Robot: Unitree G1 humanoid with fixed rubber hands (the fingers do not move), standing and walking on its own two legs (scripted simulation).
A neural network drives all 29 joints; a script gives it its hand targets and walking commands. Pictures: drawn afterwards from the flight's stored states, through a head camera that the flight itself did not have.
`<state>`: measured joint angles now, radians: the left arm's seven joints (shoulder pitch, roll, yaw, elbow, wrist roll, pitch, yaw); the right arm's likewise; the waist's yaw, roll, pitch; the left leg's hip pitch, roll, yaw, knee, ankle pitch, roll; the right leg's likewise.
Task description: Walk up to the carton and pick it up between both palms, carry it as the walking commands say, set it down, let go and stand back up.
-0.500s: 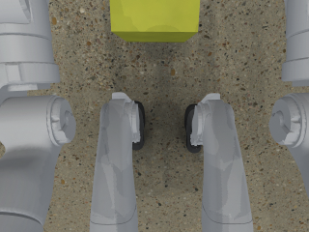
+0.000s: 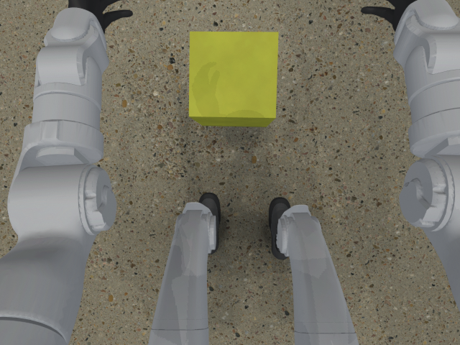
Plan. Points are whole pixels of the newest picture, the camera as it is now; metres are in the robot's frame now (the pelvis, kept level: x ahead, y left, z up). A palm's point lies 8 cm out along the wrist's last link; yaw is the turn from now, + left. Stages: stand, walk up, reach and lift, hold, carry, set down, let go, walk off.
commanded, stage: let go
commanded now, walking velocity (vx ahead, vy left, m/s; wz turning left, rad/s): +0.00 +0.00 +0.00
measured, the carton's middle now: (234, 86) +0.55 +0.04 -0.50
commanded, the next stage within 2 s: stand in 1.34 s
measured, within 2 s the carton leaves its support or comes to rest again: neither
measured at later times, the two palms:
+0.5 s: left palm (19, 120) +0.40 +0.25 +0.02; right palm out of the picture +0.41 -0.23 +0.02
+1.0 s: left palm out of the picture +0.21 +0.26 +0.06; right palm out of the picture +0.24 -0.23 +0.08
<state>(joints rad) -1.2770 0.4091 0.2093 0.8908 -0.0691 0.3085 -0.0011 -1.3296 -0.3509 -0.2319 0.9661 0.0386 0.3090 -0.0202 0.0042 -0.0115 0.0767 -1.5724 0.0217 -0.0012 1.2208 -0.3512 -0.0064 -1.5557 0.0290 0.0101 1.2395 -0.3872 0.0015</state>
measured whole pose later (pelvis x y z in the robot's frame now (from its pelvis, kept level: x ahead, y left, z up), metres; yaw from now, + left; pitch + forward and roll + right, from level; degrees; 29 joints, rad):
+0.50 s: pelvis +0.04 +0.00 +0.08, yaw +0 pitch +18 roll +0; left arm -0.43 0.34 0.14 0.39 -0.04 0.28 -0.01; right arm -0.47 -0.32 -0.08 0.43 0.06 0.28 -0.02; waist 0.01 -0.01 0.16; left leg -0.92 0.02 -0.01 0.98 -0.38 -0.01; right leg -0.91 0.03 0.01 0.99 -0.40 -0.01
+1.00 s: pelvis +0.06 +0.01 +0.13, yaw +1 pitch -5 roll -1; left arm 0.22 0.24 0.09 0.48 -0.04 0.12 -0.06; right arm 0.14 -0.22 -0.08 0.54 0.06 0.09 0.05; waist 0.00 -0.01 0.06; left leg -0.25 0.02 -0.01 0.66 -0.32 -0.01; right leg -0.21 0.03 0.01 0.61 -0.32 -0.01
